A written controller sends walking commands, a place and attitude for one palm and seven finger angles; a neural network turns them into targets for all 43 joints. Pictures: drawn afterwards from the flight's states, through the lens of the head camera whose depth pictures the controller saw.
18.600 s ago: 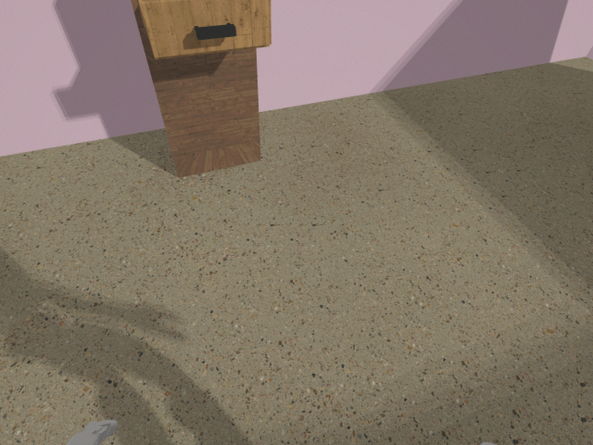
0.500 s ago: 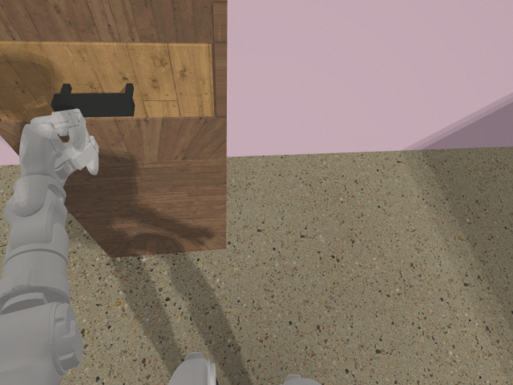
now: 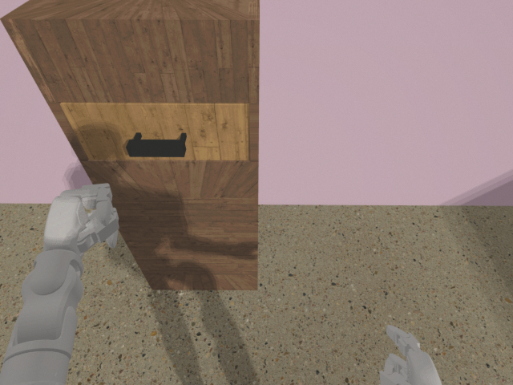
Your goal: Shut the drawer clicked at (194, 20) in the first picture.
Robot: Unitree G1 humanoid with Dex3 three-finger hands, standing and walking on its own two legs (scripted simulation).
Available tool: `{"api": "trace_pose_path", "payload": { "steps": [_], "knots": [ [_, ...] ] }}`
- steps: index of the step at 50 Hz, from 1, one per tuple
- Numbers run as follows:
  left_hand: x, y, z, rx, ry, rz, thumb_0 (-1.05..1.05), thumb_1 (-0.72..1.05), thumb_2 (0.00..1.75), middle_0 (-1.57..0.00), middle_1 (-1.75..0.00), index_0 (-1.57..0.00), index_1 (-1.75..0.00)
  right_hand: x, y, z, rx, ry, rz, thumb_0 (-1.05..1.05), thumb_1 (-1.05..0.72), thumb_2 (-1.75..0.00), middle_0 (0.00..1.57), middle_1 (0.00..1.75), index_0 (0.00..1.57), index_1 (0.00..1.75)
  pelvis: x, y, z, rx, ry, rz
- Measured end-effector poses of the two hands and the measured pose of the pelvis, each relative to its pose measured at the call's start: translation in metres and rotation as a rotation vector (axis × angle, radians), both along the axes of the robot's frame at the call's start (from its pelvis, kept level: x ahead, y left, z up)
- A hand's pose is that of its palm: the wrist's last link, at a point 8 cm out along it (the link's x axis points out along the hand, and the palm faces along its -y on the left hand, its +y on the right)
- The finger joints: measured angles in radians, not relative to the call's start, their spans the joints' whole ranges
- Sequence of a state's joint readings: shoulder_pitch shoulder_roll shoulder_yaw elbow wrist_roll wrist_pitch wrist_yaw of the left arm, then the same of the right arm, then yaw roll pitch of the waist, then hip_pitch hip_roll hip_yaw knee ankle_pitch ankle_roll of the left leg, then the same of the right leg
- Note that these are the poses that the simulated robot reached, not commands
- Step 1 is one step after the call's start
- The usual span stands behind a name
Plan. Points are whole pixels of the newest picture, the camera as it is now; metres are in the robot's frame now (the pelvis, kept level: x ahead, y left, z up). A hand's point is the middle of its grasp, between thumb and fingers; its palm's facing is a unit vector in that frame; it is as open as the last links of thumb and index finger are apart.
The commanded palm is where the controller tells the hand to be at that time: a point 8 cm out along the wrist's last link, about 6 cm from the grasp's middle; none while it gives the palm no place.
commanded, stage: draw the hand back to the body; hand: left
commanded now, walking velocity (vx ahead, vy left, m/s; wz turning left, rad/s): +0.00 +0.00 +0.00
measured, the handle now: (158, 142) +0.58 +0.25 +0.05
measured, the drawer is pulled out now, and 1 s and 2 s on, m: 0.00 0.00 0.00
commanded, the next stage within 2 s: step back with the hand held close in 0.78 s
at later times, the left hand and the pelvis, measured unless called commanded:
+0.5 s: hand (79, 260) +0.22 +0.22 +0.16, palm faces +0.35 -0.87 -0.35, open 3.2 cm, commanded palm +0.17 +0.26 +0.19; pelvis +0.02 -0.01 +0.02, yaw -1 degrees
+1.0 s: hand (70, 259) +0.21 +0.21 +0.19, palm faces +0.37 -0.83 -0.42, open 3.2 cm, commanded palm +0.16 +0.25 +0.20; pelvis +0.02 -0.02 +0.02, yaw -1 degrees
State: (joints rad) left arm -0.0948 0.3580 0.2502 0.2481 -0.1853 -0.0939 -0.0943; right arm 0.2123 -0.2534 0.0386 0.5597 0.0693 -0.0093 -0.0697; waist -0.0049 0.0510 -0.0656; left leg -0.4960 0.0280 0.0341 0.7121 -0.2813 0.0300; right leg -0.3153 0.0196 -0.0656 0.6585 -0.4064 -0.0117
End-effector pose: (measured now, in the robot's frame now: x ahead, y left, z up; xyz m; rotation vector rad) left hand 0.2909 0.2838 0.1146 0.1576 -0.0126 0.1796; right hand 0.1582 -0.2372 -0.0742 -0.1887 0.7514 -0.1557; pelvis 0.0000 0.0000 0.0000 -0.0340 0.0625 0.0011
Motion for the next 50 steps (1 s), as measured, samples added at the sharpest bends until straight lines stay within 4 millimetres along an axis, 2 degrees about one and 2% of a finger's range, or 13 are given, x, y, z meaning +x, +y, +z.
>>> {"api": "trace_pose_path", "payload": {
  "steps": [7,15,24,33,37,43,46,50],
  "knots": [
    [-0.038,-0.003,0.008,0.092,0.031,0.134,0.01,0.9,0.9,-1.4,-1.6,-1.4,-1.6,0.001,0.001,0.01,0.005,-0.01,0.009,0.01,-0.9,-0.9,0.2,0.3,0.2,0.3,-0.001,-0.004,0.013,0.012,-0.06,-0.007],
    [-0.067,-0.008,0.045,0.165,-0.065,0.178,0.01,0.9,0.9,-1.4,-1.6,-1.4,-1.6,0.007,-0.001,0.013,0.012,-0.017,0.034,0.02,-0.9,-0.9,0.2,0.3,0.2,0.3,0.005,-0.007,0.021,0.023,-0.109,-0.013],
    [-0.1,-0.02,0.06,0.219,-0.066,0.158,0.01,0.9,0.9,-1.4,-1.6,-1.4,-1.6,0.024,-0.004,0.019,0.025,-0.05,0.045,0.02,-0.9,-0.9,0.2,0.3,0.2,0.3,0.016,-0.013,0.025,0.03,-0.132,-0.021],
    [-0.132,-0.029,0.089,0.299,-0.121,0.171,0.01,0.89,0.9,-1.41,-1.6,-1.4,-1.6,0.046,-0.003,0.025,0.031,-0.104,0.079,0.02,-0.9,-0.9,0.2,0.3,0.2,0.3,0.023,-0.017,0.025,0.031,-0.137,-0.013],
    [-0.135,-0.027,0.086,0.293,-0.109,0.197,0.01,0.89,0.9,-1.41,-1.6,-1.41,-1.6,0.053,-0.001,0.025,0.036,-0.104,0.09,0.02,-0.9,-0.9,0.2,0.3,0.2,0.3,0.023,-0.02,0.025,0.033,-0.139,-0.005],
    [-0.128,-0.028,0.073,0.255,-0.075,0.216,0.01,0.89,0.9,-1.41,-1.6,-1.41,-1.6,0.053,-0.001,0.023,0.03,-0.088,0.099,0.02,-0.9,-0.9,0.2,0.3,0.2,0.3,0.024,-0.023,0.024,0.037,-0.137,-0.004],
    [-0.125,-0.033,0.076,0.256,-0.09,0.198,0.01,0.89,0.9,-1.41,-1.6,-1.4,-1.6,0.051,-0.003,0.023,0.026,-0.085,0.095,0.02,-0.9,-0.9,0.2,0.3,0.2,0.3,0.026,-0.025,0.024,0.037,-0.136,-0.006],
    [-0.119,-0.031,0.091,0.335,-0.143,0.164,0.01,0.89,0.9,-1.41,-1.6,-1.4,-1.6,0.047,-0.008,0.023,0.021,-0.055,0.078,0.02,-0.9,-0.9,0.2,0.3,0.2,0.3,0.025,-0.024,0.023,0.024,-0.11,-0.01]
  ]
}}
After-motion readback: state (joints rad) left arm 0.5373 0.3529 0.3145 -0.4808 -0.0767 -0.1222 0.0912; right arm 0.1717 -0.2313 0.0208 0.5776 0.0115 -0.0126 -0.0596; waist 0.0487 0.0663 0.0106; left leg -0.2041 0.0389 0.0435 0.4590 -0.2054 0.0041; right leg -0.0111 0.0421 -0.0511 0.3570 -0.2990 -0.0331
